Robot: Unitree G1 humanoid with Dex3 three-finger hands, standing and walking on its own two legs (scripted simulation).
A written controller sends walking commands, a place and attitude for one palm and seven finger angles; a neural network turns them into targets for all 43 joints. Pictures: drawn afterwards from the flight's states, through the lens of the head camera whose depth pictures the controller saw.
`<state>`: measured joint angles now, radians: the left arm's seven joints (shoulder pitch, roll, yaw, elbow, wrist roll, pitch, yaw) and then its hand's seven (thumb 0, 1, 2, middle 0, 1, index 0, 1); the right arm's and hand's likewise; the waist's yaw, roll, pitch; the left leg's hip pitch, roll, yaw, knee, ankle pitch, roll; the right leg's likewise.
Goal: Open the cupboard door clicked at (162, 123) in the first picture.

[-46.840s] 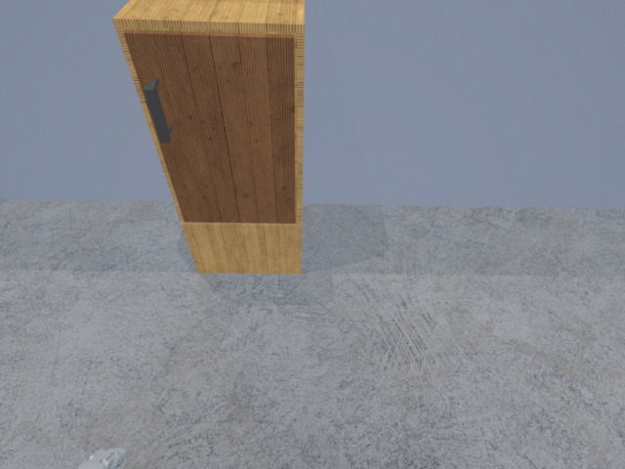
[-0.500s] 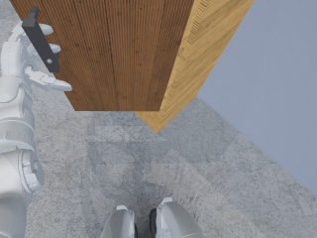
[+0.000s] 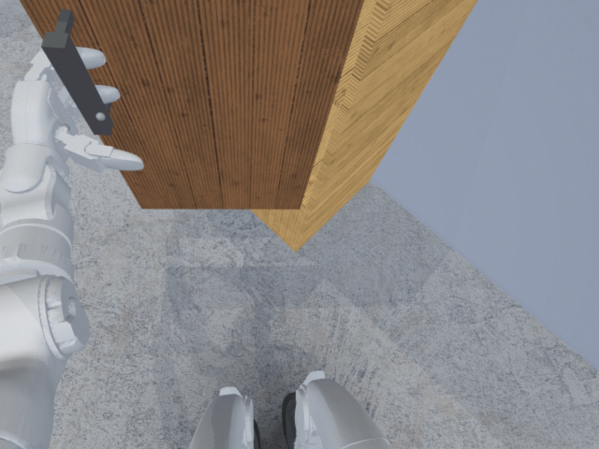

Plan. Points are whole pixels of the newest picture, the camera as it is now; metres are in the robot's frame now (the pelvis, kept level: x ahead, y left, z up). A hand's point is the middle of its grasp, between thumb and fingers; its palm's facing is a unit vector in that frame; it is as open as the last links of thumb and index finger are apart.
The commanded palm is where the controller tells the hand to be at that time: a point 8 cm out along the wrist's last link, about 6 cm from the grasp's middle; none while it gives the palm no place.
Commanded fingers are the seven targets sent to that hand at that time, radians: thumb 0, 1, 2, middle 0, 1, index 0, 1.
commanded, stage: close the thumb around the handle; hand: left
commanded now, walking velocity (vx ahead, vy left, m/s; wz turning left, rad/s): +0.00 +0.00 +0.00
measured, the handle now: (86, 78) +0.58 +0.23 +0.06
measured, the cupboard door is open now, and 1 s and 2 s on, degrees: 47 47 92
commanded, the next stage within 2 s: pull the door open along its arc in 0.80 s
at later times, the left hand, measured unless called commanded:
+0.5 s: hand (100, 115) +0.52 +0.21 +0.06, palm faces +0.00 -1.00 +0.00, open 9.5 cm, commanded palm +0.51 +0.24 +0.06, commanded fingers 0.00 0.68 0.80 -0.38 -1.33 -0.38 -1.33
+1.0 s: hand (101, 116) +0.52 +0.20 +0.06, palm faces +0.02 -1.00 +0.00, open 5.7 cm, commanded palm +0.49 +0.24 +0.06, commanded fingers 0.00 0.90 0.90 -0.40 -1.35 -0.40 -1.35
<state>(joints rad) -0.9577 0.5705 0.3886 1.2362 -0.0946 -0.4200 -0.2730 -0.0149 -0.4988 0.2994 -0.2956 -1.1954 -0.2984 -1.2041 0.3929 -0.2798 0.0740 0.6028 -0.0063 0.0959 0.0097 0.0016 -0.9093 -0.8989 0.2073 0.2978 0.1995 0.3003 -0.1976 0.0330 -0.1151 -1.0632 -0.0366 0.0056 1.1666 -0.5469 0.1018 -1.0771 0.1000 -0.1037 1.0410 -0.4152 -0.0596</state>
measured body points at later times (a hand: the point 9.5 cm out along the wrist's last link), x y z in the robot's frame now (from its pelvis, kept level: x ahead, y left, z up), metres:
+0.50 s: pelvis +0.00 +0.00 +0.00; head +0.16 +0.04 +0.42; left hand +0.52 +0.26 +0.06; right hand +0.00 -0.26 -0.10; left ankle -0.01 +0.05 -0.65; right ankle +0.04 -0.09 -0.65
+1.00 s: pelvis +0.00 +0.00 +0.00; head +0.15 +0.04 +0.42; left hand +0.51 +0.26 +0.06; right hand +0.00 -0.26 -0.10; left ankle -0.01 +0.05 -0.65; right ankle +0.04 -0.09 -0.65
